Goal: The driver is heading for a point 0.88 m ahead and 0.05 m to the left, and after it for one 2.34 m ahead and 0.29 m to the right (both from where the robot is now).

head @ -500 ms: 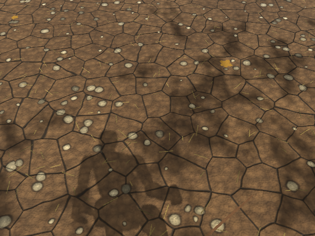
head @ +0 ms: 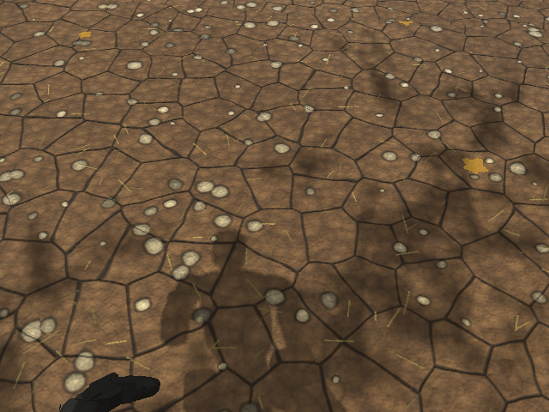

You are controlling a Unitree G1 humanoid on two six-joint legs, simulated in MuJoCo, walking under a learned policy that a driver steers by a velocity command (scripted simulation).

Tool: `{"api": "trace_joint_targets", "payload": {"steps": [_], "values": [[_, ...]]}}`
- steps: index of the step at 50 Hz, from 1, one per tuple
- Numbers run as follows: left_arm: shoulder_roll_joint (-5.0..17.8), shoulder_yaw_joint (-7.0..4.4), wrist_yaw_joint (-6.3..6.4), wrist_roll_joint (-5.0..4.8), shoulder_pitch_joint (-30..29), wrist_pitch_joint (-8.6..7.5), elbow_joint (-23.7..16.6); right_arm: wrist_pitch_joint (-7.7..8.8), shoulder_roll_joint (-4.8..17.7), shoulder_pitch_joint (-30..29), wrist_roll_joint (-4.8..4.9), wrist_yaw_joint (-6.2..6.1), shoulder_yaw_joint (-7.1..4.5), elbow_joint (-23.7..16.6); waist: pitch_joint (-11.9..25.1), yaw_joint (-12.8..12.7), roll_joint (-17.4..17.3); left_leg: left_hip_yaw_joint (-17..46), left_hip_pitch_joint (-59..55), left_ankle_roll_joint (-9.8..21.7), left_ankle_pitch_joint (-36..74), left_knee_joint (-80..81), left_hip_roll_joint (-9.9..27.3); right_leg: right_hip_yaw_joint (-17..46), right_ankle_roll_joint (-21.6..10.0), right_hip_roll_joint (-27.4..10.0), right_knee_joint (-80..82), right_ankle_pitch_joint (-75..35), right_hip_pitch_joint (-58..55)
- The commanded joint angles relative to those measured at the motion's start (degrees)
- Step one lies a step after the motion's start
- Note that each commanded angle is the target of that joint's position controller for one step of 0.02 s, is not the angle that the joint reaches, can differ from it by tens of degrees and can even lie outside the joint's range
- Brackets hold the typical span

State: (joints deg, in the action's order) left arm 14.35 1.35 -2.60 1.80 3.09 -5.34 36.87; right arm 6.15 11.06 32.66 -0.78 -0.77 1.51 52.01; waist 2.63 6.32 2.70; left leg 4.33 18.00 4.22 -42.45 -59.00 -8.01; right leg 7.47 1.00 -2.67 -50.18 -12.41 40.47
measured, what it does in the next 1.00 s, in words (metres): goes down: right foot 0.18 m lower, then left foot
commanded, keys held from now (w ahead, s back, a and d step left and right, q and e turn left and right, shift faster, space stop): w+q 0.30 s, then w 0.44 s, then w+e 0.26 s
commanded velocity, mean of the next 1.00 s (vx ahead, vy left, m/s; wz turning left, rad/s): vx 0.50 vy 0.00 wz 0.25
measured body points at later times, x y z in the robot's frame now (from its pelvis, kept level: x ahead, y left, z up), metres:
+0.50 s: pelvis +0.28 +0.02 -0.11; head +0.29 +0.04 +0.34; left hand +0.18 +0.28 -0.25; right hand +0.56 -0.15 -0.17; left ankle +0.38 +0.18 -0.82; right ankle +0.21 -0.14 -0.84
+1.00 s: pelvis +0.52 +0.13 -0.10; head +0.55 +0.14 +0.34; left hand +0.66 +0.40 -0.21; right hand +0.60 -0.14 -0.23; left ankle +0.37 +0.17 -0.84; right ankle +0.74 +0.04 -0.80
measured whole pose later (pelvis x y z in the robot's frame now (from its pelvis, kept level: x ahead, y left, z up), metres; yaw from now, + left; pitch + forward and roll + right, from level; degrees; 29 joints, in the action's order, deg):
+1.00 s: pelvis +0.52 +0.13 -0.10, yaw +13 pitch +3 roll +1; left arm 14.0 -3.2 -2.1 -1.1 2.6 -3.1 47.0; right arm 4.9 13.5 20.0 0.1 -1.0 -4.3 50.4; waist 0.1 3.4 3.2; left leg -5.5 -2.9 3.1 -18.8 -12.7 -3.9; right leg 1.1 -3.2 -2.5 -34.5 -5.9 38.7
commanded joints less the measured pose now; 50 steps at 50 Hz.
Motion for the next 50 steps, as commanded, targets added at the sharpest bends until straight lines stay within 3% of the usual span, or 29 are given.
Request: {"api": "trace_joint_targets", "payload": {"steps": [1, 3, 4, 5, 6, 7, 8, 9, 10, 11, 12, 13, 14, 15, 16, 18, 20, 24, 26, 27, 28, 29, 30, 31, 32, 34, 38, 45, 50], "values": [[3.63, -1.74, 2.11, -5.8, -1.91, -0.58, -5.44, -1.38, 12.6, -7.49, 5.13, -4.96, -4.09, -4.33, -7.59, -6.46, -2.77, 15.32, 27.88, 7.05, 12.67, 12.98, 6.62, -3.59, 1.58, 3.43, 16.0, -8.69, -27.77], [3.5, -2.68, 1.37, -4.37, 0.27, -0.66, -3.7, -3.73, 8.7, -3.87, 4.02, -5.09, -4.36, -3.31, -4.85, -3.56, -5.13, 13.95, 8.8, 4.52, 10.16, 1.33, 4.8, -1.61, 1.13, 0.66, 33.42, -16.74, -23.97], [3.39, -3.67, 0.81, -4.41, 4.42, -0.87, -1.7, -4.91, 7.07, -3.32, 3.28, -5.02, -4.26, -2.99, -3.09, -4.71, -4.8, 13.08, 3.58, 3.76, 12.61, -5.92, 3.92, -2.45, 0.5, -0.63, 39.64, -21.38, -27.19], [3.29, -4.67, 0.69, -3.62, 12.84, -0.51, 1.29, -5.71, 6.9, -2.09, 2.24, -4.18, -4.52, -2.1, 0.69, -8.04, -5.26, 11.12, 5.83, 3.16, 12.41, -16.13, 2.91, -3.12, -0.68, -2.63, 37.37, -20.29, -36.95], [3.92, -5.34, 0.5, -2.98, 24.34, -0.15, 5.2, -5.23, 3.25, -0.93, 2.02, -2.98, -4.34, -1.99, 2.74, -11.42, -2.84, 10.41, 19.0, 1.99, 1.44, -31.97, -0.12, 1.98, -2.33, -7.61, 30.78, -20.0, -52.44], [5.34, -5.11, 0.14, -1.19, 29.67, -0.76, 6.56, -4.31, -0.57, 4.5, 3.48, -1.31, -3.1, -2.73, 10.3, -10.92, 6.66, 10.8, 35.82, 1.17, -8.84, -51.0, -0.7, 3.28, -4.15, -13.75, 10.09, -29.94, -72.16], [8.33, -6.49, -0.02, -2.36, 29.31, -0.55, 7.82, -2.94, 0.45, 6.63, 4.66, -0.8, -2.67, -5.32, 13.21, -9.39, 14.55, 10.61, 45.45, -0.22, -2.41, -56.35, 3.1, 14.19, -9.07, -19.58, 12.46, -19.56, -73.16], [10.15, -7.47, 0.11, -3.05, 28.95, 0.01, 8.48, -2.37, 2.69, 3.1, 4.79, -1.25, -3.01, -7.21, 12.98, -9.45, 14.23, 7.21, 50.48, -1.96, 1.86, -61.63, 5.62, 19.78, -15.2, -23.31, 18.37, 0.92, -68.93], [12.74, -8.54, 1.01, -2.55, 26.52, 0.54, 11.58, -2.25, 3.36, -3.57, 5.81, -2.01, -2.98, -11.41, 11.17, -7.81, 11.64, 0.76, 53.53, -2.4, 11.71, -63.17, 8.75, 31.46, -18.99, -26.44, 32.29, 39.99, -60.36], [4.75, -6.19, 2.53, -1.4, 18.27, -0.35, 7.96, -2.69, 8.56, -14.18, 5.75, -3.03, -5.08, -12.7, 3.53, -8.03, 2.46, 5.37, 52.39, -1.84, 22.05, -50.52, 11.1, 29.49, -17.89, -26.38, 35.89, 42.84, -49.67], [1.6, -4.91, 3.02, -1.06, 14.09, -0.71, 9.19, -3.97, 9.25, -17.12, 4.71, -3.03, -5.43, -12.96, -3.4, -6.29, -0.47, 6.77, 48.07, -2.18, 24.62, -45.81, 12.46, 24.95, -15.89, -24.1, 36.72, 39.35, -37.28], [0.94, -4.18, 3.13, -1.32, 9.32, -1.05, 9.06, -4.84, 7.1, -16.57, 3.43, -2.61, -5.56, -12.94, -7.85, -2.89, -1.27, 8.98, 41.34, -3.33, 27.68, -35.33, 14.07, 16.99, -13.04, -20.23, 37.78, 33.21, -25.15], [2.34, -4.54, 3.31, -1.04, 5.98, -0.66, 9.23, -5.27, 5.56, -15.23, 2.63, -2.31, -5.71, -13.41, -10.25, -0.99, 1.38, 6.85, 31.39, -4.63, 30.48, -22.18, 14.27, 4.82, -10.16, -13.91, 39.64, 27.94, -14.68], [3.93, -5.04, 3.45, 0.07, 6.04, -0.73, 9.45, -5.0, 4.98, -16.39, 1.43, -2.03, -5.9, -13.83, -9.07, -2.14, 3.95, 2.87, 24.2, -5.92, 36.6, -14.31, 13.36, -3.03, -9.78, -9.9, 40.53, 20.93, -10.63], [5.48, -5.27, 3.71, 0.37, 7.88, -0.94, 10.21, -4.6, 3.88, -17.44, 1.36, -1.53, -5.76, -13.95, -6.89, -2.92, 4.68, 1.47, 20.18, -6.27, 41.18, -7.95, 13.23, -5.02, -10.32, -9.18, 40.79, 15.76, -11.18], [7.1, -5.93, 3.89, -1.2, 10.95, -1.1, 11.64, -4.15, 2.24, -19.65, 2.06, 0.03, -5.12, -14.32, -3.84, -4.22, 2.94, 1.29, 15.62, -5.38, 46.26, 4.95, 13.65, -6.39, -11.01, -10.36, 40.88, 11.94, -16.51], [8.62, -6.83, 4.12, -3.35, 13.51, -0.41, 12.74, -4.34, 1.73, -24.15, 1.78, 1.01, -4.62, -15.74, -3.26, -6.29, 0.63, -0.1, 16.6, -4.01, 43.43, 13.16, 13.07, -5.88, -11.22, -12.46, 41.43, 14.76, -24.9], [9.86, -7.68, 3.38, -3.98, 17.71, 1.54, 14.55, -4.02, 4.33, -32.72, 1.79, 2.34, -5.05, -18.52, -6.11, -9.84, -0.6, -4.07, 18.45, -0.82, 34.15, 23.32, 11.54, -5.54, -10.58, -15.17, 38.96, 18.13, -35.53], [11.31, -7.9, 2.86, -4.02, 17.6, 2.48, 15.12, -3.77, 6.24, -28.75, 1.55, 2.48, -5.99, -17.65, -3.36, -6.94, 0.16, -7.35, 7.82, 0.96, 31.12, 28.95, 8.41, -7.88, -8.85, -13.67, 31.78, 8.52, -35.67], [9.99, -7.3, 2.71, -3.58, 17.98, 2.56, 15.36, -3.7, 9.39, -20.58, 1.5, 2.06, -7.69, -14.89, 2.03, -3.27, -1.06, -7.93, -5.6, 2.42, 32.67, 29.51, 6.65, -11.39, -7.2, -10.6, 20.55, -1.5, -32.67], [7.66, -6.13, 2.66, -1.68, 16.26, 2.01, 13.29, -3.78, 15.2, -8.41, 1.39, 1.26, -9.65, -12.67, 10.93, 1.79, -7.85, 6.29, -25.25, 6.39, 39.26, 27.68, 16.83, -15.45, -3.68, -7.08, 0.03, 8.0, -19.35], [2.11, -4.17, 1.87, -1.39, 19.19, 0.22, 11.56, -3.45, 20.7, -5.34, 1.9, 1.32, -10.23, -11.26, 16.39, -0.86, -20.9, 33.27, -39.27, 15.33, 31.47, 36.62, 28.92, -11.52, -0.82, 2.49, -19.31, 43.54, 2.25], [7.49, -5.65, 1.65, -3.19, 16.3, -1.33, 12.44, -3.11, 16.53, -3.37, 1.37, 1.22, -9.2, -11.25, 16.89, 1.52, -13.98, 36.07, -39.16, 15.38, 28.7, 39.45, 29.25, -3.19, -1.41, 1.2, -26.62, 44.19, 8.81], [8.8, -6.1, 1.72, -4.16, 12.28, -1.77, 11.03, -2.76, 14.34, -8.19, 1.21, 1.07, -8.32, -11.74, 9.99, 0.18, -11.92, 27.26, -33.32, 13.11, 33.83, 39.45, 27.54, -4.02, -2.2, -1.22, -26.41, 38.98, 12.1], [8.28, -6.05, 2.24, -3.48, 10.45, -1.59, 11.02, -2.58, 12.37, -13.27, 1.35, 1.1, -7.66, -12.6, 6.25, -2.04, -7.75, 20.34, -25.22, 11.42, 39.53, 40.14, 24.82, -4.73, -2.34, -3.78, -22.57, 33.44, 9.23], [7.4, -6.47, 2.7, -2.15, 10.24, -0.37, 11.27, -1.97, 8.96, -19.07, 0.71, 1.4, -6.81, -12.99, 2.73, -6.1, -7.33, 13.22, -14.44, 9.7, 46.84, 43.66, 21.13, -4.22, -2.18, -5.9, -16.64, 28.33, 1.81], [4.54, -6.2, 2.66, -2.24, 8.41, 1.33, 10.57, -0.81, 9.59, -17.45, 1.16, 0.89, -7.26, -10.49, 0.5, -7.68, -5.46, 7.59, -12.55, 9.86, 53.14, 47.75, 20.64, -4.48, -1.21, -5.1, -8.37, 20.9, 2.36], [2.85, -5.27, 1.43, -2.94, -2.81, 1.37, 7.46, -0.25, 10.4, -14.1, 0.7, -0.32, -7.54, -6.13, -4.13, -3.96, -5.66, -3.99, -12.2, 5.14, 50.08, 50.49, 18.87, -4.82, -2.88, -1.24, 11.99, 2.33, -1.37], [2.72, -4.88, -0.4, -2.85, -8.39, 1.22, 4.18, -1.01, 10.41, -11.12, 1.0, -0.61, -7.71, -2.8, -6.4, -2.31, -5.54, -6.88, -22.34, 3.94, 58.66, 45.56, 22.14, -7.5, -5.67, 0.41, 16.77, 10.14, 1.16]]}}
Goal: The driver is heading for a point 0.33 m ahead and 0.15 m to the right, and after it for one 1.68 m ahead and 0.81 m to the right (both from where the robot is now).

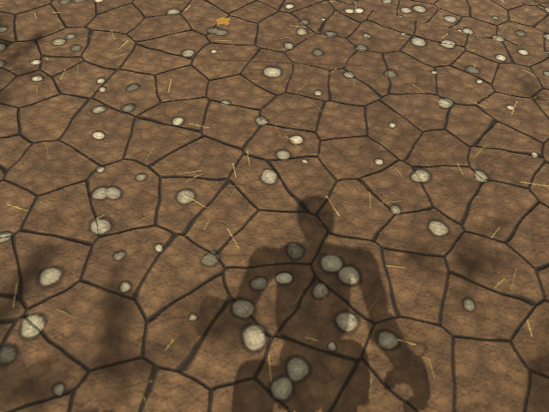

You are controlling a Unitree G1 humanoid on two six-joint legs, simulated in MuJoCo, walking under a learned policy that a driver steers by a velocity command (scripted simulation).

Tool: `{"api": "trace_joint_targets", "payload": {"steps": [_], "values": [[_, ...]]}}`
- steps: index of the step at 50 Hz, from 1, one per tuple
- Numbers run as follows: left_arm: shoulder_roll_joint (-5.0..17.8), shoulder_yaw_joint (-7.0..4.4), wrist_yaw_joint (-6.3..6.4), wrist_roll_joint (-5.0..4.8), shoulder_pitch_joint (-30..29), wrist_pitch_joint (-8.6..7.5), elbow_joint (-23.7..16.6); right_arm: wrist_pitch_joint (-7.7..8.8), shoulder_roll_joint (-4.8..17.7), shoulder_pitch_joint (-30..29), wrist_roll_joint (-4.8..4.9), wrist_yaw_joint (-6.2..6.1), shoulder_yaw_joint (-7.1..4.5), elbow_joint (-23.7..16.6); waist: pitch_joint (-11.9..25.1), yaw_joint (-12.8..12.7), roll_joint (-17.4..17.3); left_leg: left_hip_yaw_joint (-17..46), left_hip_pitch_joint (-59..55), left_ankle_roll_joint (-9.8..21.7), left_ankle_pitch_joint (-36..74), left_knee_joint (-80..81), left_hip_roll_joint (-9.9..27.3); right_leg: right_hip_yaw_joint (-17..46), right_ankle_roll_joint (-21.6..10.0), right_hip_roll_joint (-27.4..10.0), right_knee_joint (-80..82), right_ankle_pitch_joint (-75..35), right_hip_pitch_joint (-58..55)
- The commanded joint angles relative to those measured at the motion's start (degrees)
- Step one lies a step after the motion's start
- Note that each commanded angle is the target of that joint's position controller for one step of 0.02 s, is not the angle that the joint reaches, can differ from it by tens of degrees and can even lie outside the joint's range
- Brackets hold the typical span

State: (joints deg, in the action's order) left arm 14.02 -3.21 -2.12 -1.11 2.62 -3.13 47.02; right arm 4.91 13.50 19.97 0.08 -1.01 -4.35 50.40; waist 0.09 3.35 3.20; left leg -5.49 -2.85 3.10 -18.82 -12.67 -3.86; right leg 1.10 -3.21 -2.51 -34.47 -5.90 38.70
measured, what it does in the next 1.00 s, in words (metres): walks ahead, turning right: right foot, then left foot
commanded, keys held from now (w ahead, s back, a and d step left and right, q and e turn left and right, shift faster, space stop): w+e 0.20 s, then e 0.80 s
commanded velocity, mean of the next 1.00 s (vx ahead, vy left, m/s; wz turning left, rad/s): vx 0.22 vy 0.00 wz -0.54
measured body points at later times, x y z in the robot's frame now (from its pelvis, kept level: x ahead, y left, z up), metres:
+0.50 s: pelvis +0.27 -0.02 +0.00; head +0.31 -0.03 +0.45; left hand +0.42 +0.24 -0.12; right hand +0.42 -0.32 -0.08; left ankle +0.44 +0.05 -0.72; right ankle +0.19 -0.10 -0.73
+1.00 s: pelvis +0.30 -0.04 -0.01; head +0.32 -0.08 +0.44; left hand +0.58 +0.11 -0.09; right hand +0.27 -0.36 -0.12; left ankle +0.43 +0.05 -0.72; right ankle +0.25 -0.13 -0.74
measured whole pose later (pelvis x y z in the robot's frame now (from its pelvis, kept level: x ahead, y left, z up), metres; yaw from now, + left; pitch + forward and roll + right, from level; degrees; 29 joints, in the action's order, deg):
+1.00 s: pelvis +0.30 -0.04 -0.01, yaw -36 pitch +1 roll +2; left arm 16.4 -4.6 0.4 0.0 12.1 3.7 36.9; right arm -1.1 16.9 5.9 -0.5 -1.6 -4.6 42.4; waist -2.3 0.0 -1.4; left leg -6.0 25.2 -2.5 -22.3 -41.5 5.1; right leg 0.1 -2.3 -0.4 -35.6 19.0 18.7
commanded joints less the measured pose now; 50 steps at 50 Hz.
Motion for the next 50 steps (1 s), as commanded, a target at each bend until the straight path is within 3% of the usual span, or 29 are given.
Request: {"api": "trace_joint_targets", "payload": {"steps": [1, 3, 4, 5, 6, 7, 8, 9, 10, 11, 15, 18, 21, 23, 25, 26, 27, 28, 29, 30, 31, 34, 39, 43, 45, 47, 48, 49, 50], "values": [[3.47, -0.49, -1.27, 0.12, -7.45, -1.06, -6.39, -0.09, 8.61, 0.84, 0.16, -0.54, -1.97, -1.21, -3.09, -0.14, -6.8, 2.0, -2.8, 4.47, 43.19, -3.55, 18.05, -2.76, -2.41, 1.38, 1.53, 7.1, 1.07], [5.76, -1.64, -1.63, 0.4, -2.9, -0.96, -6.14, -0.94, 10.59, -0.5, 0.37, -1.26, -2.34, -1.76, 1.37, -3.12, -9.69, 0.4, -4.37, 3.15, 64.13, -12.9, 17.65, -6.94, -4.37, 5.35, 0.7, 14.13, -7.75], [7.78, -2.82, -1.56, 0.17, 5.05, -0.92, -4.35, -1.37, 11.22, -1.76, 0.37, -1.58, -2.33, -2.1, 5.21, -7.56, -9.34, -1.06, -2.11, 1.98, 68.23, -22.98, 16.3, -7.61, -6.09, 7.31, 3.7, 12.48, -18.31], [11.95, -4.57, -0.86, 0.3, 15.04, -0.68, -2.59, -1.08, 11.45, -2.56, 0.1, -1.87, -2.12, -3.28, 10.83, -12.07, -5.9, -1.74, 10.2, -0.2, 56.33, -38.31, 14.37, 1.68, -9.44, 2.47, 4.63, 7.88, -36.56], [17.38, -5.68, -0.51, -0.02, 19.81, -0.73, -2.07, 0.43, 3.64, 3.96, -1.66, -0.24, 0.61, -5.17, 19.02, -8.09, 8.76, 0.86, 37.37, -4.65, 5.55, -62.22, 2.96, 31.9, -21.45, -13.31, 6.42, 13.56, -61.24], [13.33, -4.32, -0.12, -0.27, 22.15, -0.43, -1.78, 2.8, 5.89, 1.06, -0.08, 1.06, 0.52, -5.0, 24.09, -10.52, 7.16, 11.76, 46.49, -3.77, -12.64, -69.88, -0.14, 46.5, -23.22, -16.42, 15.78, 21.89, -66.5], [10.35, -3.57, 0.43, 0.09, 18.86, -0.47, -2.34, 4.06, 9.3, -5.42, 2.23, 1.52, -0.5, -7.12, 15.02, -11.28, 4.63, 12.94, 52.24, -2.42, -7.92, -68.75, 3.79, 37.37, -19.25, -14.14, 17.09, 21.61, -61.1], [8.91, -3.19, 0.61, 0.04, 14.13, -0.76, -3.62, 4.57, 8.85, -8.86, 1.93, 1.17, -0.21, -8.21, 9.58, -9.24, -0.86, 12.43, 50.4, -1.8, -3.39, -63.37, 6.34, 30.53, -16.9, -11.7, 17.58, 16.41, -51.78], [7.61, -2.82, 0.62, 0.08, 10.58, -0.96, -4.45, 4.47, 8.45, -10.17, 0.28, 0.58, -0.53, -8.25, 5.36, -6.74, -4.29, 11.59, 46.89, -2.33, -1.61, -57.88, 7.76, 25.93, -15.74, -9.71, 18.64, 9.42, -42.58], [6.74, -2.4, 0.88, 0.56, 8.39, -1.1, -5.33, 3.8, 8.68, -10.03, -0.65, 0.12, -0.96, -8.63, 3.76, -4.58, -3.74, 11.29, 41.93, -3.09, -1.0, -55.18, 8.8, 22.44, -15.28, -8.22, 19.56, 0.35, -35.91], [9.46, -3.16, 2.21, 0.63, 7.67, -0.48, -6.54, 1.59, 5.32, -10.12, -0.88, -0.78, -0.4, -10.48, 2.03, -1.98, -1.55, 7.71, 34.93, -6.78, 2.27, -40.6, 6.51, 13.03, -13.56, -4.06, 18.42, -22.09, -22.89], [10.94, -4.02, 3.22, -0.38, 10.28, 1.47, -6.21, 0.99, 4.09, -14.64, -0.86, -0.48, 0.26, -11.6, 5.15, -4.13, 1.35, 6.39, 27.41, -7.21, 16.85, -27.47, 2.32, 9.86, -9.07, 0.25, 15.39, -18.55, -19.64], [9.76, -3.83, 3.71, -0.53, 12.38, 2.83, -5.94, 0.34, 5.31, -18.15, 0.03, 0.11, 0.05, -13.11, 5.94, -5.51, 2.86, 8.61, 25.57, -7.16, 20.39, -20.44, 0.72, 14.69, -6.9, -0.29, 12.34, -8.15, -21.87], [8.89, -3.72, 4.14, -0.38, 11.6, 3.23, -6.72, 0.42, 7.43, -17.43, -0.11, 0.34, -0.73, -13.34, 6.01, -4.34, 3.42, 11.12, 24.51, -6.35, 18.79, -16.69, 1.05, 19.77, -6.04, -1.07, 9.09, -2.19, -25.0], [7.6, -3.41, 4.38, -0.31, 8.61, 3.18, -8.56, 1.14, 8.82, -13.42, -0.7, 0.25, -1.39, -12.48, 6.43, -1.37, 3.4, 11.37, 18.28, -4.27, 23.92, -10.19, 3.28, 21.34, -3.66, 1.0, 2.34, 3.12, -24.92], [4.51, -2.45, 4.23, 0.42, 9.23, 2.82, -9.71, 1.31, 11.44, -10.04, -1.72, -0.27, -1.9, -12.4, 10.77, -0.79, -1.9, 17.24, 7.89, -0.85, 36.48, -11.07, 11.9, 17.75, -1.06, 4.55, -8.71, 13.07, -20.03], [1.58, -1.74, 4.01, 0.98, 19.12, 2.44, -8.82, 0.54, 12.52, -9.22, -3.17, -0.75, -1.56, -13.54, 15.18, -4.97, -15.1, 30.85, -5.31, 8.1, 59.94, -14.62, 25.6, 11.88, 2.31, 12.31, -23.09, 47.37, -8.24], [6.7, -2.11, 3.43, -0.14, 24.44, 2.51, -8.97, -0.44, 12.58, -7.72, -1.83, -0.39, -1.99, -12.59, 20.74, -6.17, -21.45, 43.92, -6.33, 14.74, 46.99, -11.69, 33.4, 9.52, 3.95, 8.34, -33.15, 48.53, -3.73], [11.42, -3.49, 3.71, -0.51, 20.82, 3.52, -7.97, -1.03, 8.77, -10.92, -1.13, -0.53, -1.18, -14.46, 16.17, -4.62, -14.13, 38.85, -2.33, 13.24, 34.38, -10.17, 28.3, 8.58, 6.02, 5.53, -37.94, 43.46, -1.75], [12.44, -4.0, 4.13, -0.45, 16.04, 4.8, -8.53, -1.85, 6.78, -12.92, -1.18, -0.63, -0.43, -14.78, 11.8, -3.64, -9.99, 31.08, 2.57, 10.42, 26.23, -9.46, 24.21, 6.69, 7.04, 4.24, -39.39, 38.81, -0.43], [11.83, -4.15, 4.53, -0.33, 14.26, 6.04, -8.7, -2.59, 6.29, -14.75, -1.26, -0.64, 0.03, -15.07, 8.88, -3.76, -8.18, 26.9, 7.82, 9.29, 21.37, -7.93, 21.5, 5.94, 7.62, 3.2, -39.97, 36.13, -1.27], [7.32, -3.37, 4.49, -0.41, 14.33, 6.91, -10.14, -3.59, 7.73, -16.68, -1.89, -0.98, -0.36, -14.37, 4.61, -4.91, -11.24, 16.55, 17.1, 8.61, 18.24, -3.84, 16.31, 1.81, 7.88, 2.68, -35.17, 30.87, -6.39], [6.11, -2.56, 4.13, 0.23, 10.45, 6.56, -12.41, -3.96, 9.27, -16.2, -1.26, -1.48, -1.19, -13.56, 7.15, -3.3, -11.26, 12.63, 13.89, 10.96, 19.79, -3.37, 19.57, 0.43, 7.56, -0.19, -22.58, 28.19, -9.87], [7.31, -2.67, 2.82, 0.19, 9.87, 6.7, -13.18, -4.6, 11.18, -16.12, -0.59, -1.11, -1.91, -12.97, 6.84, -3.01, -12.7, 9.91, 14.71, 10.3, 16.48, -3.55, 21.02, -2.26, 5.52, -0.1, -13.36, 26.97, -16.1], [7.55, -2.9, 2.16, 0.25, 10.81, 6.87, -13.12, -4.83, 11.79, -16.09, 0.2, -0.92, -2.12, -12.41, 6.41, -3.96, -12.57, 8.76, 14.67, 8.86, 15.2, -5.52, 21.43, -3.48, 3.62, 0.5, -6.21, 24.93, -19.56], [8.09, -3.53, 1.89, 0.53, 15.16, 6.88, -11.25, -5.23, 10.82, -14.96, 1.16, -0.96, -2.05, -11.21, 6.27, -5.8, -10.67, 5.18, 18.48, 4.32, 11.43, -11.41, 19.44, -4.75, 0.37, 2.88, 4.62, 18.89, -27.7], [11.13, -4.44, 2.31, 0.81, 16.89, 6.78, -11.12, -5.51, 8.51, -12.52, 0.89, -0.65, -1.67, -10.21, 4.01, -5.38, -2.18, 0.07, 26.23, -1.14, 3.5, -21.62, 15.46, 4.82, -3.06, -2.15, 12.2, 12.39, -32.63], [17.26, -5.32, 3.42, 0.53, 15.9, 6.74, -13.08, -5.46, 5.41, -11.81, -2.03, -0.14, -0.63, -12.38, 2.2, -2.4, 16.03, -4.44, 42.79, -7.42, -18.34, -39.74, 6.52, 25.16, -10.89, -16.72, 13.22, -5.19, -38.09], [17.97, -5.32, 2.9, 3.24, 16.36, 5.43, -14.24, -4.82, 8.21, -19.36, -1.46, -0.73, -1.54, -14.75, 4.21, -7.91, 12.62, 5.89, 44.77, -6.97, -19.96, -49.06, 3.6, 30.64, -17.76, -19.98, 17.32, -0.54, -30.39]]}}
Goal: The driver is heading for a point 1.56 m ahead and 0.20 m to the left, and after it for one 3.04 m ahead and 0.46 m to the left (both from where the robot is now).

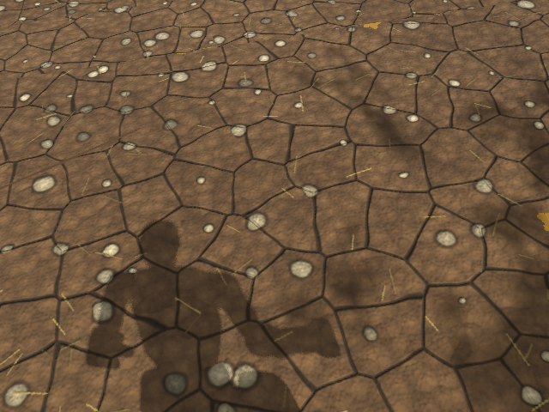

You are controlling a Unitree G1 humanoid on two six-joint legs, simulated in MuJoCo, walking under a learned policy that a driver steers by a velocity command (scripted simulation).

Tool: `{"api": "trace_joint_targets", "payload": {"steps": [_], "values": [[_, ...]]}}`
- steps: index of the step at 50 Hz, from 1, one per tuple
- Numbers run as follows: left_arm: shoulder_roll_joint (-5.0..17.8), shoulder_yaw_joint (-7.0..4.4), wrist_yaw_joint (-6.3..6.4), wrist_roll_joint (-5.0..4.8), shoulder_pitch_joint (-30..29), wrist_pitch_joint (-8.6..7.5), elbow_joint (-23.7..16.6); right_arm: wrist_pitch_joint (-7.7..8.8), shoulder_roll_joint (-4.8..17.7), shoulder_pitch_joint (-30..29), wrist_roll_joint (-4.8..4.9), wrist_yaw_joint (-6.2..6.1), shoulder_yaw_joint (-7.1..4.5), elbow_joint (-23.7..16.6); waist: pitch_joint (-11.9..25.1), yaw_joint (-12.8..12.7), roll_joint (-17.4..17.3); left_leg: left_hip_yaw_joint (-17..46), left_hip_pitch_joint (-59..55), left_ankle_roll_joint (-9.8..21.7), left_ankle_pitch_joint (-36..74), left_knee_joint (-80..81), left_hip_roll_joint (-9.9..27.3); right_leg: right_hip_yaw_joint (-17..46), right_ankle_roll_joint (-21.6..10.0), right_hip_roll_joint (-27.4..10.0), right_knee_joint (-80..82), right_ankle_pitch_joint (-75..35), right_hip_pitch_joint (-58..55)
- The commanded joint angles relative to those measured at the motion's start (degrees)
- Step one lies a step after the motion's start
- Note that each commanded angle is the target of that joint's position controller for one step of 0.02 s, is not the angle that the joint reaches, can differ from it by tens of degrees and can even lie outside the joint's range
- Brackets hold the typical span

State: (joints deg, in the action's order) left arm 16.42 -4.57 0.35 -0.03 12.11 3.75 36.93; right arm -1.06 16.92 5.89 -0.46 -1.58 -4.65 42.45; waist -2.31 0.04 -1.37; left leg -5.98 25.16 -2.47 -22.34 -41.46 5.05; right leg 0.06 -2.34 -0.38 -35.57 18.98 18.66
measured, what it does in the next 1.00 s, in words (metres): walks ahead: left foot, then right foot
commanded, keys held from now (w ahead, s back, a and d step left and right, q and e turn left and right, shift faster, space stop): e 0.04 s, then no key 0.24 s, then w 0.72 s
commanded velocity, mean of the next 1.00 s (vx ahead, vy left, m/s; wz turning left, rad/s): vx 0.25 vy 0.00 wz -0.16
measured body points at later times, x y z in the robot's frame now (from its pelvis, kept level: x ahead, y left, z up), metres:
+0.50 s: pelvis +0.04 +0.01 +0.01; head +0.04 +0.02 +0.46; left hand +0.21 +0.24 -0.10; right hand +0.10 -0.28 -0.10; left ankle +0.01 +0.13 -0.73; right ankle +0.00 -0.10 -0.69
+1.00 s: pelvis +0.23 -0.09 +0.02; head +0.24 -0.10 +0.47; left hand +0.34 +0.17 -0.09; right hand +0.32 -0.38 -0.09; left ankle +0.26 +0.07 -0.64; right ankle +0.21 -0.17 -0.73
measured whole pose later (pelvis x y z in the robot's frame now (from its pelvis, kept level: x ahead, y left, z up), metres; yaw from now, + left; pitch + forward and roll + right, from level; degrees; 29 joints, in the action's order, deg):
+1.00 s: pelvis +0.23 -0.09 +0.02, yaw -7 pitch +1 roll +0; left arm 14.6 -2.8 -1.6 0.0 18.5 -4.7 42.5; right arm 4.3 17.9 12.6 1.0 0.5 -3.2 44.1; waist -0.4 -1.5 -2.7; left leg 1.2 33.0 1.2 -13.2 -62.7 5.8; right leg -2.4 -3.8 2.9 -19.6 10.6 10.5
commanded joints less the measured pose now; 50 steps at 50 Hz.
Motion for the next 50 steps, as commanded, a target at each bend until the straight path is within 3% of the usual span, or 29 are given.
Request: {"api": "trace_joint_targets", "payload": {"steps": [1, 3, 4, 7, 11, 14, 15, 17, 19, 20, 21, 22, 23, 24, 26, 29, 31, 35, 37, 38, 39, 40, 41, 42, 43, 44, 45, 47, 50], "values": [[14.14, -3.49, 0.24, 2.62, 3.72, -2.69, -4.13, 1.13, 6.31, -6.56, 0.36, -0.51, -1.83, -6.76, 4.64, -2.83, 12.12, 8.88, 16.67, -0.3, -10.26, -23.69, -4.06, 26.59, -15.8, -18.29, 19.12, -19.59, -8.76], [9.53, -2.13, 0.79, 0.19, -2.6, -3.37, -4.75, 0.57, 6.54, -2.64, -0.02, -1.28, -2.38, -3.77, 4.92, 0.15, 8.93, 9.38, 15.94, -0.18, -1.32, -23.87, -2.98, 19.61, -9.82, -13.28, 17.57, -17.95, -8.77], [8.19, -1.47, 1.11, -0.18, -3.82, -3.33, -5.01, 0.43, 6.31, -0.82, -0.4, -1.28, -2.43, -3.16, 5.9, 0.91, 9.26, 8.84, 13.84, -0.84, 1.41, -25.37, -3.37, 17.42, -9.46, -12.04, 16.86, -21.95, -8.12], [6.16, -0.42, 1.58, 0.42, -2.16, -3.36, -4.44, 0.65, 4.8, -0.14, 0.49, -0.66, -1.86, -2.99, 8.09, 0.7, 8.3, 8.42, 10.59, -1.76, 4.94, -23.06, -3.75, 14.59, -9.75, -10.51, 15.78, -27.47, -10.27], [6.96, -0.52, 1.83, 0.55, -1.06, -2.94, -3.55, 0.7, 3.0, -2.53, 0.63, 0.02, -0.51, -3.64, 7.25, -1.26, 9.8, 8.4, 5.49, -2.19, 4.53, -8.09, -2.94, 15.36, -10.08, -10.6, 15.08, -24.11, -11.88], [7.54, -0.51, 1.1, 0.71, -1.19, -2.57, -2.99, 0.82, 3.96, -2.03, 1.01, 0.61, -0.44, -3.56, 5.96, -2.13, 10.31, 7.3, -0.88, -1.69, 0.9, -1.33, -3.41, 17.29, -11.34, -11.18, 14.45, -23.14, -8.85], [7.11, -0.31, 0.9, 0.45, -0.7, -2.52, -2.51, 0.98, 4.06, -1.3, 1.11, 0.85, -0.35, -3.37, 6.63, -2.29, 9.85, 6.85, -2.87, -1.28, 0.97, 1.44, -3.56, 18.21, -11.39, -10.98, 15.17, -16.46, -8.56], [6.97, 0.04, 0.6, -0.39, -0.51, -2.47, -1.35, 1.64, 3.47, -0.02, 1.33, 1.52, -0.07, -2.63, 4.58, -1.51, 9.35, 4.44, -7.83, 0.3, 4.18, 9.84, -5.13, 20.19, -10.42, -9.53, 16.97, 3.09, -5.11], [6.59, 0.43, 0.56, -0.28, -0.38, -2.85, -0.74, 2.71, 3.69, 3.2, 1.03, 1.78, -0.04, -1.26, 3.27, 0.09, 7.88, 4.69, -15.6, 2.98, 5.99, 15.76, -5.21, 21.11, -7.92, -6.9, 15.99, 13.69, 0.18], [4.48, 1.11, 0.48, 0.26, -1.89, -3.38, -1.24, 3.31, 5.08, 7.45, 0.67, 1.63, -0.23, -0.47, 4.02, 1.67, 5.08, 10.35, -20.86, 5.65, 4.59, 16.68, -0.05, 18.94, -5.78, -4.64, 10.19, 14.42, 5.05], [1.84, 1.62, 0.3, 0.39, -2.2, -4.3, -2.84, 3.79, 9.82, 10.91, 0.44, 1.58, -1.39, 1.08, 3.6, 0.84, -4.96, 20.26, -24.09, 10.63, -4.54, 19.9, 6.11, 7.0, -2.02, 3.0, -0.15, 12.69, 13.65], [3.93, 1.09, 0.4, -0.32, -6.11, -5.39, -4.46, 4.28, 11.64, 14.04, 0.33, 1.94, -2.17, 1.8, 1.06, 3.59, -12.33, 35.74, -23.89, 17.14, -13.71, 29.01, 14.5, 1.29, 0.25, 4.84, -10.06, 11.82, 20.62], [7.43, -0.19, 0.47, -1.49, -9.75, -6.13, -5.28, 4.9, 9.81, 14.36, -0.24, 1.63, -1.68, 1.7, -3.27, 5.33, -10.98, 40.93, -23.78, 19.73, -14.76, 31.76, 17.74, 3.92, 0.88, 1.96, -18.87, 13.88, 26.91], [7.28, -0.58, 0.25, -1.78, -8.44, -6.56, -4.51, 5.35, 8.44, 13.35, -0.01, 1.17, -1.18, 1.55, -3.68, 3.89, -8.12, 38.68, -24.57, 18.87, -14.02, 31.41, 16.49, 5.16, 0.96, 0.29, -23.45, 11.49, 29.15], [5.27, -0.37, -0.54, -1.17, -7.28, -7.18, -3.69, 5.71, 6.88, 12.47, 1.02, 0.77, -0.66, 1.43, -2.83, 3.1, -6.64, 31.64, -27.78, 16.04, -7.92, 31.73, 13.01, 4.66, 1.22, -2.21, -23.85, 3.75, 32.01], [1.98, 0.49, -1.49, -0.62, -9.15, -8.05, -3.53, 5.39, 6.02, 12.25, 1.15, 0.8, -0.41, 1.53, -1.06, 3.6, -5.94, 19.81, -24.07, 13.36, 6.42, 32.74, 7.48, 0.37, 2.59, -2.32, -14.64, -5.23, 23.76], [0.27, 1.16, -2.04, -0.76, -10.75, -8.2, -3.87, 5.16, 7.01, 12.59, 1.34, 0.93, -0.62, 1.55, -0.53, 4.23, -6.63, 14.87, -19.95, 12.74, 11.26, 32.62, 5.6, -1.57, 3.15, -1.42, -6.8, -8.61, 16.3], [2.64, 0.78, -2.69, -1.51, -11.92, -8.11, -4.71, 4.98, 9.97, 15.05, 2.24, 1.53, -1.34, 2.32, -1.41, 4.46, -6.94, 15.26, -17.84, 13.05, 10.98, 31.88, 8.67, -1.92, 2.22, -0.93, 1.39, -10.54, 9.04], [4.12, 0.17, -2.7, -1.6, -8.82, -8.15, -4.03, 4.67, 10.47, 14.17, 2.58, 1.58, -1.41, 2.52, -1.43, 1.76, -6.41, 15.09, -17.25, 11.97, 12.88, 29.77, 9.83, -2.24, 0.43, -0.55, 4.71, -11.6, 3.75], [5.33, -0.54, -2.42, -1.34, -4.96, -8.07, -2.8, 4.57, 10.23, 13.86, 2.51, 1.55, -1.23, 2.56, 0.21, -0.52, -5.78, 13.63, -16.27, 10.91, 19.62, 25.65, 8.86, -3.18, -0.61, 0.68, 5.78, -11.29, -2.27], [7.48, -1.79, -1.85, -1.33, 2.21, -7.97, -0.67, 4.61, 8.51, 14.25, 2.12, 1.55, -0.61, 2.78, 4.2, -3.86, -3.98, 10.41, -14.33, 9.29, 26.99, 16.25, 6.09, -3.17, -2.15, 1.23, 6.71, -10.48, -11.71], [11.09, -2.97, -1.12, -0.83, 12.05, -7.88, 0.95, 4.76, 5.11, 13.93, 0.96, 1.54, 0.75, 1.62, 11.68, -8.15, 2.66, 6.4, -6.01, 6.48, 21.65, -1.67, 2.47, 7.25, -5.48, -7.63, 7.59, -6.52, -25.65], [16.76, -3.76, -1.33, 0.19, 16.19, -7.79, 1.66, 5.82, -0.09, 17.77, 1.25, 1.25, 2.27, -0.78, 18.17, -6.0, 20.79, 5.59, 12.14, 2.94, -5.4, -22.33, -6.79, 36.67, -14.08, -20.94, 17.4, 9.18, -37.6], [11.62, -2.24, -1.68, -0.24, 14.33, -8.31, 1.38, 6.71, 5.92, 15.26, 2.31, 1.34, 0.84, -0.29, 15.09, -6.69, 14.92, 12.28, 18.25, 3.46, -8.44, -30.44, -4.76, 42.42, -13.87, -21.08, 22.28, 15.67, -34.36], [9.19, -1.23, -1.71, -0.41, 10.53, -8.58, 1.1, 7.22, 8.21, 11.67, 3.15, 1.79, 0.12, -1.37, 8.47, -5.41, 12.25, 11.66, 21.57, 4.89, -3.74, -31.98, -1.8, 34.87, -12.23, -20.07, 22.02, 13.01, -29.18], [7.83, -0.72, -1.81, -0.19, 7.49, -8.66, 0.71, 7.37, 7.44, 9.7, 2.68, 1.77, 0.36, -1.41, 5.62, -4.05, 7.64, 10.56, 19.87, 5.32, 1.24, -30.33, 0.48, 28.42, -11.27, -17.52, 22.3, 6.07, -23.56], [6.63, -0.37, -2.0, 0.11, 5.11, -8.69, 0.65, 7.33, 6.56, 8.7, 1.66, 1.82, 0.35, -1.45, 3.34, -2.71, 5.85, 10.39, 18.56, 5.16, 4.82, -27.32, 1.89, 23.79, -10.87, -15.21, 23.39, 0.22, -19.03], [5.36, -0.03, -1.92, 0.43, 2.94, -9.12, 0.69, 6.46, 5.17, 10.14, 1.52, 2.17, 0.39, -0.79, 2.85, -0.24, 7.27, 10.31, 13.9, 4.58, 8.88, -24.26, 3.32, 18.04, -10.54, -12.6, 26.07, -6.71, -13.86], [6.01, -0.26, -1.58, -0.14, 3.83, -9.96, 2.14, 5.16, 3.81, 7.76, 1.0, 2.03, 0.69, -1.36, 0.82, 0.44, 5.12, 9.38, 15.6, 2.71, 13.2, -18.62, 3.39, 12.65, -11.37, -11.88, 28.57, -14.01, -11.54]]}}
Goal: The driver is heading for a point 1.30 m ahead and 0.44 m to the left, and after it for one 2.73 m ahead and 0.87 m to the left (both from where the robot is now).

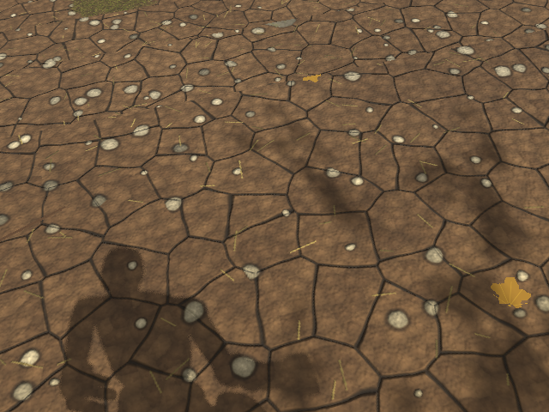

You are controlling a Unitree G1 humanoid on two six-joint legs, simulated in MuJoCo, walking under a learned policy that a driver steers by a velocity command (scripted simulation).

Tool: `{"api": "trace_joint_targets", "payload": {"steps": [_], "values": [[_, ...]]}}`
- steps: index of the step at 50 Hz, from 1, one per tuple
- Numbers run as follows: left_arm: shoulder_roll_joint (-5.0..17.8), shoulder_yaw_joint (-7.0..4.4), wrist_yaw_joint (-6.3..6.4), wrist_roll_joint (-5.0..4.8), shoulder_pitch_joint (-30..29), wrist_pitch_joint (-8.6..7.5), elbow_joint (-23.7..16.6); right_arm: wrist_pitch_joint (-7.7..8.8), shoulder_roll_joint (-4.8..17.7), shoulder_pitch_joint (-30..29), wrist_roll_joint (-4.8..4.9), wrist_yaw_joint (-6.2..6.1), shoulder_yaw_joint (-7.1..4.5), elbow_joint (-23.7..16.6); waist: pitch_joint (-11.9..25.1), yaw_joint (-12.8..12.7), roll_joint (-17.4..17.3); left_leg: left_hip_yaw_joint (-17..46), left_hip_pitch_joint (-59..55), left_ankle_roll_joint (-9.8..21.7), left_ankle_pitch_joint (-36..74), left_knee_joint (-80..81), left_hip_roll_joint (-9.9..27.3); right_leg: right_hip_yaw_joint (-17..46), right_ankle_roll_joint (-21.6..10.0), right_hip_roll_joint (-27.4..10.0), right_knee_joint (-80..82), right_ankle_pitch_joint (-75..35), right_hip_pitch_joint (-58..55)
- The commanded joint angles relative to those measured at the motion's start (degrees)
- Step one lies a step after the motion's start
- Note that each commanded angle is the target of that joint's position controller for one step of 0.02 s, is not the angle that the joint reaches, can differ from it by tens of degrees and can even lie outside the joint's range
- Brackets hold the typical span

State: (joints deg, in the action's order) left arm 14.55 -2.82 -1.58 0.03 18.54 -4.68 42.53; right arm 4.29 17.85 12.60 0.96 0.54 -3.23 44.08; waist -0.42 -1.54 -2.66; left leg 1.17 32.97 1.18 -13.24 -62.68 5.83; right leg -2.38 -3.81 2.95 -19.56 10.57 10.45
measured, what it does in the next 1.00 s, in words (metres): walks ahead: left foot, then right foot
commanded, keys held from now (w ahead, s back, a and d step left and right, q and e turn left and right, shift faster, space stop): w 0.74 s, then w+q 0.26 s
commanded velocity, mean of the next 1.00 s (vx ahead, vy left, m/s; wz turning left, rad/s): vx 0.49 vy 0.00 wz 0.06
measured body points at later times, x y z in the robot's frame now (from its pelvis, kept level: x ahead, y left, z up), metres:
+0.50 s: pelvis +0.28 +0.06 -0.01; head +0.31 +0.07 +0.44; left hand +0.38 +0.34 -0.13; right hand +0.39 -0.21 -0.11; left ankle +0.33 +0.14 -0.75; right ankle +0.24 -0.09 -0.66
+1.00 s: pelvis +0.56 +0.00 -0.01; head +0.59 -0.01 +0.44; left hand +0.69 +0.28 -0.11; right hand +0.64 -0.28 -0.14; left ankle +0.47 +0.14 -0.66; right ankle +0.62 -0.09 -0.75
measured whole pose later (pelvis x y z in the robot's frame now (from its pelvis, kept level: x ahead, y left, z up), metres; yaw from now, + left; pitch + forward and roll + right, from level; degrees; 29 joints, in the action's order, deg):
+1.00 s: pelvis +0.56 +0.00 -0.01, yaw +5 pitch +1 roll +0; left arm 14.5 -2.7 -1.0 0.4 9.6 -5.3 43.0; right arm 3.1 17.6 18.6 1.9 0.0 -3.1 49.0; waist -2.0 0.7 -2.2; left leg 2.9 24.5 1.3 -21.5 -66.2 2.2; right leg -5.0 -1.9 -0.2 -27.1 9.8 18.7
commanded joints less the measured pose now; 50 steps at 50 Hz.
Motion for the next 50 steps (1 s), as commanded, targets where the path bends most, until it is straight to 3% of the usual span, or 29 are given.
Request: {"api": "trace_joint_targets", "payload": {"steps": [1, 6, 11, 13, 14, 15, 16, 17, 18, 19, 20, 21, 22, 23, 26, 29, 33, 38, 41, 42, 43, 44, 45, 46, 47, 48, 49, 50], "values": [[8.16, -2.1, 0.55, -0.24, -1.92, -1.52, -2.88, -0.3, 2.65, -1.13, -0.7, -0.16, -0.61, -3.76, -1.92, 1.59, 5.58, 2.13, 9.1, -1.64, 6.34, 5.97, 2.6, 13.79, -10.02, -15.1, 13.01, -7.3, -3.45], [9.97, -2.44, 1.44, -0.76, 1.87, -0.72, -0.44, 0.67, 0.72, -11.26, -0.39, 0.9, 0.46, -6.46, -3.6, -1.75, 5.46, -0.37, 5.66, -2.14, 19.19, 23.82, 0.05, 7.42, -8.02, -13.31, 13.26, -10.54, -3.72], [10.81, -2.75, 1.74, -1.31, 6.05, 0.51, 2.62, 1.3, 1.45, -17.62, 0.11, 2.57, 0.48, -9.31, -5.0, -2.99, 5.49, -0.26, 6.02, 0.27, 16.84, 31.61, -1.71, 7.7, -7.1, -16.86, 9.61, -13.07, -12.02], [11.56, -3.03, 2.0, -1.36, 5.9, 1.13, 3.21, 1.49, 2.49, -16.4, 0.03, 2.97, 0.13, -9.38, -3.66, -1.58, 6.49, -1.1, 3.0, 1.86, 12.43, 33.27, -2.95, 7.64, -6.01, -17.72, 6.25, -20.32, -15.23], [12.27, -3.2, 2.14, -1.23, 5.31, 1.4, 3.23, 1.51, 3.64, -13.75, -0.08, 2.87, -0.39, -8.85, -1.57, 0.05, 7.64, -2.44, -1.55, 2.84, 10.01, 33.45, -4.57, 7.18, -5.33, -17.32, 2.7, -29.6, -16.16], [12.53, -3.18, 2.29, -1.11, 4.29, 1.79, 3.21, 1.47, 5.3, -7.53, -0.24, 2.49, -1.39, -7.22, 2.56, 3.7, 8.0, -4.38, -10.35, 4.37, 9.76, 34.57, -6.64, 5.51, -4.23, -15.62, -4.99, -39.57, -15.65], [11.32, -2.56, 2.56, -0.68, 4.17, 2.03, 2.81, 1.32, 8.09, 2.02, -0.37, 1.82, -2.68, -4.63, 9.13, 7.97, 7.29, -3.26, -25.34, 6.41, 11.47, 33.29, -5.39, 3.43, -2.33, -12.83, -16.87, -39.21, -9.51], [6.33, -0.94, 2.41, 0.15, 8.94, 1.43, 1.0, 1.13, 13.38, 10.31, -1.74, 1.25, -3.85, -3.53, 19.3, 7.9, -2.33, 17.16, -49.44, 13.4, 9.14, 31.27, 9.33, 1.26, 1.02, -6.8, -39.08, -18.41, 11.0], [2.95, 0.33, 1.99, -0.35, 11.85, 0.29, 1.99, 0.99, 12.01, 12.33, -0.69, 1.54, -3.45, -2.44, 26.37, 6.96, -13.4, 41.12, -58.59, 19.16, -2.06, 41.51, 17.1, 6.83, 3.12, 1.34, -53.65, 20.95, 24.99], [9.23, -1.3, 1.59, -1.92, 6.57, -0.73, 1.01, 0.82, 8.25, 9.97, -0.13, 1.44, -2.25, -2.68, 19.46, 8.29, -8.06, 38.09, -54.1, 16.37, -8.82, 44.62, 15.26, 11.21, 2.44, -2.21, -58.32, 20.46, 31.57], [10.17, -1.43, 1.39, -2.85, 0.86, -1.29, -0.94, 0.64, 6.77, 6.17, -0.27, 1.13, -1.73, -3.14, 11.36, 7.34, -4.8, 29.39, -45.49, 14.3, -7.1, 45.71, 13.3, 8.74, 1.87, -5.12, -57.23, 15.94, 33.34], [9.47, -1.27, 1.59, -2.05, -1.96, -1.46, -1.61, 0.72, 5.75, 2.62, -0.82, 1.15, -1.35, -3.24, 5.88, 5.27, -0.01, 23.54, -36.13, 13.34, -1.49, 47.53, 11.22, 7.25, 1.87, -7.79, -53.23, 11.12, 31.72], [9.21, -1.64, 1.8, -1.07, -2.18, -1.02, -1.44, 1.09, 4.03, 0.32, -1.41, 1.25, -0.89, -3.54, 3.76, 3.21, -0.09, 19.44, -30.17, 12.62, 3.43, 49.09, 9.1, 7.45, 1.92, -9.78, -49.51, 8.05, 28.5], [8.31, -1.6, 1.75, -0.91, -0.52, -0.37, -0.92, 1.36, 3.52, -0.79, -1.79, 1.34, -0.75, -3.56, 3.2, 1.56, -1.45, 17.2, -26.3, 12.59, 5.97, 50.73, 7.87, 7.64, 2.19, -10.62, -48.13, 6.28, 25.15], [6.06, -1.18, 2.07, -0.57, 0.19, 1.19, -0.51, 2.33, 4.47, -0.53, -1.14, 1.3, -1.1, -2.14, 1.4, 0.0, -1.23, 11.56, -21.44, 13.81, 11.16, 54.51, 6.8, 6.71, 3.78, -11.43, -43.36, 3.35, 24.13], [5.51, -0.89, 2.11, -0.06, -6.06, 1.1, -2.31, 2.07, 5.85, 1.63, -1.0, 0.5, -1.45, -0.6, -0.88, 1.44, -0.01, 7.38, -22.53, 13.2, 14.47, 55.93, 5.66, 6.2, 5.13, -11.82, -33.73, -5.77, 28.11], [3.84, -0.09, 1.17, -0.39, -14.1, 0.11, -4.01, 1.34, 7.3, 5.09, -0.32, -0.08, -1.61, 1.05, -2.26, 4.64, 0.16, 2.8, -24.22, 10.8, 14.35, 55.92, 3.74, 3.74, 4.97, -9.47, -18.96, -16.49, 25.33], [4.73, -0.09, -0.47, -0.95, -21.49, -0.67, -6.95, -0.21, 8.27, 9.92, 0.25, -0.33, -1.92, 3.86, -4.01, 6.8, -0.24, 4.91, -32.87, 10.32, 15.08, 51.74, 7.63, 3.85, 3.27, -7.66, -11.23, -12.87, 26.7], [7.03, -1.02, -0.85, -0.77, -17.34, -1.34, -6.44, -1.18, 9.51, 8.85, 0.48, -0.83, -2.38, 4.2, -1.65, 3.11, -1.91, 7.16, -35.3, 8.82, 23.98, 45.41, 8.48, 3.21, 1.35, -5.47, -8.07, -6.39, 19.1], [8.76, -2.05, -0.54, -0.6, -10.82, -1.53, -4.6, -1.41, 9.34, 7.53, 0.47, -0.91, -2.22, 3.97, 2.17, -0.73, -1.55, 5.61, -33.61, 7.55, 31.08, 38.26, 6.17, 1.7, 0.02, -3.99, -5.91, -6.99, 9.32], [12.05, -3.42, 0.07, 0.0, -1.19, -1.58, -2.26, -1.31, 6.81, 7.41, -0.24, -0.93, -1.22, 3.2, 9.98, -4.77, -0.06, 3.53, -26.32, 5.61, 27.75, 25.86, 2.86, 4.37, -2.4, -7.55, -8.7, -9.01, -7.04], [17.91, -4.83, 0.72, 1.17, 6.3, -1.25, -1.47, -0.45, 0.85, 12.05, -0.97, -0.7, 0.6, 1.24, 20.02, -4.84, 11.37, -0.55, -5.31, 1.48, 6.13, 3.9, -5.03, 24.63, -9.07, -22.74, -9.41, -6.18, -30.7], [15.05, -4.18, 0.62, 0.62, 7.95, -0.75, -0.8, 0.53, 0.96, 13.93, 0.28, -0.52, 0.82, 1.93, 25.46, -4.96, 19.19, 4.76, 5.47, 0.23, -20.43, -7.63, -8.75, 42.34, -13.51, -28.27, -1.11, 2.9, -35.32], [10.91, -2.92, 0.77, 0.19, 4.66, -0.59, -1.14, 0.85, 6.92, 9.63, 1.79, -0.44, -0.9, 1.48, 16.28, -5.53, 12.89, 7.15, 10.53, 0.47, -17.82, -12.09, -5.24, 35.76, -10.69, -26.12, 0.87, 7.94, -28.58], [8.89, -2.28, 0.98, 0.0, 1.01, -0.52, -1.4, 0.86, 7.23, 5.62, 1.9, -0.49, -1.13, 0.29, 9.91, -4.29, 10.49, 5.26, 11.22, 0.7, -12.76, -11.32, -2.4, 27.61, -8.59, -24.04, 2.21, 7.19, -20.87], [7.2, -1.73, 0.87, 0.08, -2.64, -0.67, -1.24, 0.51, 6.42, 3.72, 1.28, -0.66, -1.21, -0.07, 5.3, -2.51, 8.02, 4.57, 9.38, 0.41, -8.66, -8.44, -0.54, 22.05, -7.53, -21.67, 4.71, 4.0, -13.18], [5.6, -1.32, 0.77, 0.33, -5.17, -1.12, -1.18, -0.26, 5.83, 3.98, 0.81, -0.81, -1.64, 0.15, 2.74, -0.66, 8.89, 5.01, 6.66, 0.25, -5.53, -5.68, 1.1, 17.26, -6.58, -19.61, 6.96, 0.99, -7.93], [5.4, -1.38, 0.72, 0.64, -6.71, -1.49, -0.91, -1.1, 4.52, 5.56, 0.89, -0.75, -1.57, 0.52, 1.74, 0.77, 9.72, 4.96, 3.51, -0.09, -3.51, -4.87, 1.73, 13.96, -6.28, -18.71, 8.95, -1.04, -4.28]]}}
